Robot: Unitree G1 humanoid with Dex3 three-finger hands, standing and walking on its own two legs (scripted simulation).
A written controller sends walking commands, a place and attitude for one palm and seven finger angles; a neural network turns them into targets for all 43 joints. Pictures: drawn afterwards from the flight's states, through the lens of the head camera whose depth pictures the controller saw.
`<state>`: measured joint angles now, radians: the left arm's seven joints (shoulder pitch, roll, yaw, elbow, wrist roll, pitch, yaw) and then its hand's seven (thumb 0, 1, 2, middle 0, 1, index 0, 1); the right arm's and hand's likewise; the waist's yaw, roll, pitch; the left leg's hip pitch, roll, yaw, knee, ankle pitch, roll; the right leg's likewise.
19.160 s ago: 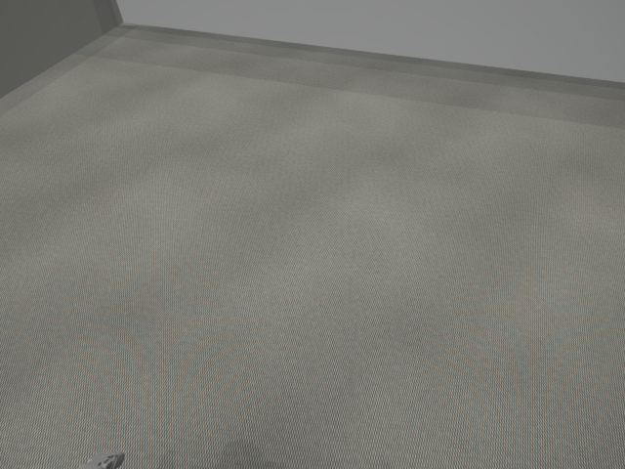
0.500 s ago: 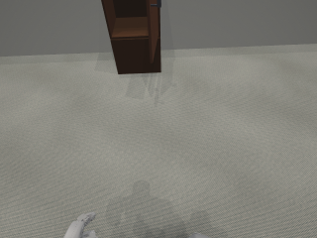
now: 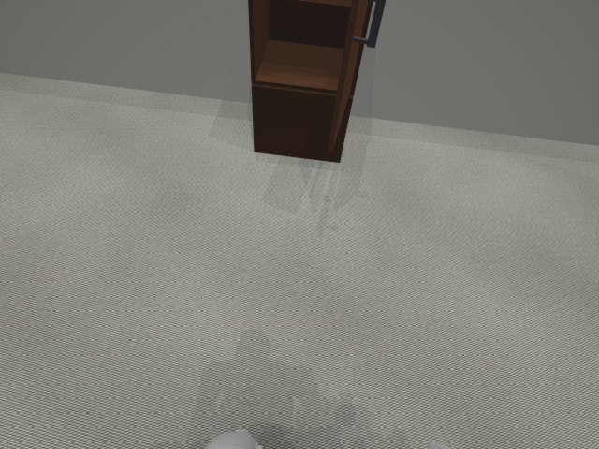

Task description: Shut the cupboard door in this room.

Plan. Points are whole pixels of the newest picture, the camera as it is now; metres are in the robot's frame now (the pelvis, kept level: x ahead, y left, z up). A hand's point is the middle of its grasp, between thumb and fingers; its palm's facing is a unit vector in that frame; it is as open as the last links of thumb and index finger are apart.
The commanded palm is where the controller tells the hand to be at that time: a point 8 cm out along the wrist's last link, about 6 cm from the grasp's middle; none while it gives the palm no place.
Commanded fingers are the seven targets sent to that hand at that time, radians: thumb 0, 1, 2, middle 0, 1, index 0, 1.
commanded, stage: stand and wait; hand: left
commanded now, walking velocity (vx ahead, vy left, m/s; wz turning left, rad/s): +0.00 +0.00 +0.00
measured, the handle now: (368, 20) +1.11 -0.05 +0.07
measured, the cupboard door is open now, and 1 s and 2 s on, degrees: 82 82 82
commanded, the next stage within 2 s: look at it before walking up in 0.94 s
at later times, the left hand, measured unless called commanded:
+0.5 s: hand out of the picture +0.06 +0.15 -0.16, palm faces +0.02 -0.98 -0.18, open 7.4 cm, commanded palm none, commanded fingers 0.00 0.90 0.90 -0.20 -0.30 -0.20 -0.30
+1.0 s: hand out of the picture +0.06 +0.12 -0.16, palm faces +0.05 -0.99 -0.15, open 7.4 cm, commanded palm none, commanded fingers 0.00 0.90 0.90 -0.20 -0.30 -0.20 -0.30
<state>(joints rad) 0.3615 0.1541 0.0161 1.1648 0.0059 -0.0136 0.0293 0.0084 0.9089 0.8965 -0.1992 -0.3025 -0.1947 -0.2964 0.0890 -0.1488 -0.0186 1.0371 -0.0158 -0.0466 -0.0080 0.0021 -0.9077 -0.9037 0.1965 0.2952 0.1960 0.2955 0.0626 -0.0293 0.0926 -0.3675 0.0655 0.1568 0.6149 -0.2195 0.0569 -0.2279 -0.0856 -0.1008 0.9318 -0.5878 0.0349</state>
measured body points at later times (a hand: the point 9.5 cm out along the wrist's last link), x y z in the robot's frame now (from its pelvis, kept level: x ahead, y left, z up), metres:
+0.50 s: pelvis +0.06 -0.02 +0.02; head +0.06 -0.02 +0.47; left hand +0.06 +0.20 -0.14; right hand +0.04 -0.25 -0.14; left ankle +0.07 +0.09 -0.73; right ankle +0.05 -0.14 -0.73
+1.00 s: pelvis +0.08 -0.03 +0.02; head +0.09 -0.03 +0.47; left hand +0.06 +0.17 -0.15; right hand +0.06 -0.24 -0.15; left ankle +0.07 +0.09 -0.73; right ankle +0.05 -0.14 -0.73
